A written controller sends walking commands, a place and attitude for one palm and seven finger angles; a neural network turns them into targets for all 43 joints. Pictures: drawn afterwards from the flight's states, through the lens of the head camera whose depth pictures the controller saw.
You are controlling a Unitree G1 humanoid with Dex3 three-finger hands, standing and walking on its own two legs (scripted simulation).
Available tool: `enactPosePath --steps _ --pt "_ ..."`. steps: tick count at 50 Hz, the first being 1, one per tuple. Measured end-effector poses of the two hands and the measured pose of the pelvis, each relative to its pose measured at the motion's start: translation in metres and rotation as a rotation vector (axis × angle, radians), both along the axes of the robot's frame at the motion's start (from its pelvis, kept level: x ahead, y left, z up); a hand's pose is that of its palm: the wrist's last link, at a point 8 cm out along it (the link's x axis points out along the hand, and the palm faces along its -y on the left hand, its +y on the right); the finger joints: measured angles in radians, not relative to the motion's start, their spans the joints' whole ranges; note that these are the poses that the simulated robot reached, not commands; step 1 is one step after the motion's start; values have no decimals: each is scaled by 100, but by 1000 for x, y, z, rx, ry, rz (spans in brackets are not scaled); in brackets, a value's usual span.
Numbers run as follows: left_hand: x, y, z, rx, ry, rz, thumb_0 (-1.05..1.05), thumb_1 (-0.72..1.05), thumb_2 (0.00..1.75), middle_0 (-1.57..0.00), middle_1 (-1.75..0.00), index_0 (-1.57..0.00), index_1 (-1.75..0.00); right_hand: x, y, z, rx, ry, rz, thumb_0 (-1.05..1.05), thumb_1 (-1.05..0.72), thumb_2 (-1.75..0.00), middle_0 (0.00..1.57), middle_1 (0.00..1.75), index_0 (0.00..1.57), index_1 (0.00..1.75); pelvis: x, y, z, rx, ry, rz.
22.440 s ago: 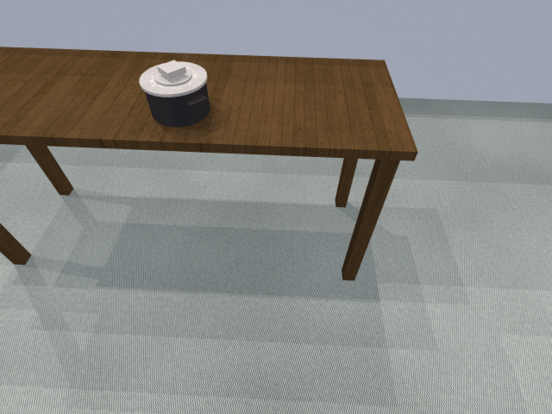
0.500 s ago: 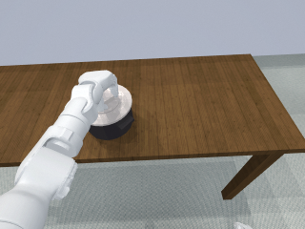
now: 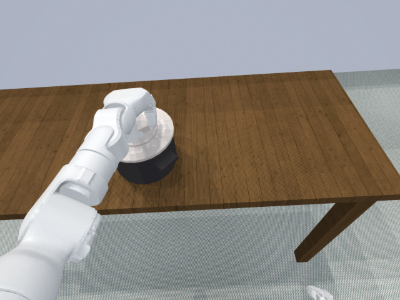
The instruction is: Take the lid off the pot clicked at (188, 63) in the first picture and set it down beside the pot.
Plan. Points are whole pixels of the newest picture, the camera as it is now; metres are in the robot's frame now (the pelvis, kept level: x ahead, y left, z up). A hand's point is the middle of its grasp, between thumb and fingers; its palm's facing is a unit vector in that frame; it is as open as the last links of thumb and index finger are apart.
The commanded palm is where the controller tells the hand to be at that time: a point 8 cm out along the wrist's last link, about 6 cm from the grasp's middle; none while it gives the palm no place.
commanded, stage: lift the lid straight up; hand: left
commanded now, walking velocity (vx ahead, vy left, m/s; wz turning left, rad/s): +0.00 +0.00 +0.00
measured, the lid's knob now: (135, 125) +0.49 +0.15 +0.07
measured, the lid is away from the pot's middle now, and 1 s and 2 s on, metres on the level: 0.00 0.02 0.04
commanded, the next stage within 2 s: move the lid sideways beside the pot in 1.62 s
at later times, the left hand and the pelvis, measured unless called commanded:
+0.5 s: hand (129, 111) +0.46 +0.14 +0.14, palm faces -0.29 -0.05 -0.96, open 6.6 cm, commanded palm +0.45 +0.14 +0.22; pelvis +0.00 +0.00 +0.00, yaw +1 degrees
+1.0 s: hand (113, 95) +0.45 +0.15 +0.19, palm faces -0.24 -0.06 -0.97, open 6.6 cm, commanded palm +0.44 +0.15 +0.26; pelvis -0.01 +0.00 +0.00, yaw +1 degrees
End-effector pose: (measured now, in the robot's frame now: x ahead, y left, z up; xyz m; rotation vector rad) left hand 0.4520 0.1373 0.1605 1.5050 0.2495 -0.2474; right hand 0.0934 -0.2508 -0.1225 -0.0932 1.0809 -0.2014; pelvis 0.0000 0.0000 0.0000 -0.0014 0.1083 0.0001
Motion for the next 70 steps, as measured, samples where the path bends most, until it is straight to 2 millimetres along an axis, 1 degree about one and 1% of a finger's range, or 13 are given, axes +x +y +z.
enactPosePath --steps 7,12,17,22,26,35,43,52,61,70 --pt "2 -2 16 -9 -24 14 1 12 104 -53 -81 -86 -101 10 1 1 8 -25 17 1 -90 -90 20 30 20 30 3 -2 1 2 -5 2" --pt "3 2 22 -3 -9 44 1 13 104 -53 -81 -86 -101 17 -2 4 4 -36 24 1 -90 -90 20 30 20 30 3 -4 1 3 -11 3" --pt "-1 1 31 2 -23 20 1 13 104 -53 -81 -86 -101 23 -4 7 -2 -57 34 1 -90 -90 20 30 20 30 3 -5 1 2 -17 8" --pt "-2 1 35 1 -14 24 1 12 104 -53 -81 -87 -101 28 -5 9 -9 -63 48 1 -90 -90 20 30 20 30 1 -5 1 3 -24 13" --pt "-2 1 43 2 -34 11 2 12 104 -53 -81 -87 -101 30 -3 10 -12 -79 54 1 -90 -90 20 30 20 30 1 -5 1 2 -25 15" --pt "-1 5 62 3 -55 39 2 13 104 -53 -81 -87 -101 28 2 9 4 -77 62 1 -90 -90 20 30 20 30 -1 -3 2 2 -28 16" --pt "-2 14 72 1 -40 55 1 12 104 -53 -81 -87 -101 25 4 11 -8 -86 61 1 -90 -90 20 30 20 30 -3 0 2 1 -38 15" --pt "-9 18 89 7 -71 41 2 13 104 -53 -81 -87 -101 24 9 13 -9 -98 75 1 -90 -90 20 30 20 30 -7 6 2 -1 -44 21" --pt "-13 14 104 11 -85 39 2 12 104 -53 -81 -87 -101 24 18 14 -4 -118 96 1 -90 -90 20 30 20 30 -14 10 2 -3 -47 27" --pt "-8 16 120 22 -83 61 2 12 104 -53 -81 -87 -101 12 21 13 -10 -115 88 1 -90 -90 20 30 20 30 -17 12 3 -3 -43 25"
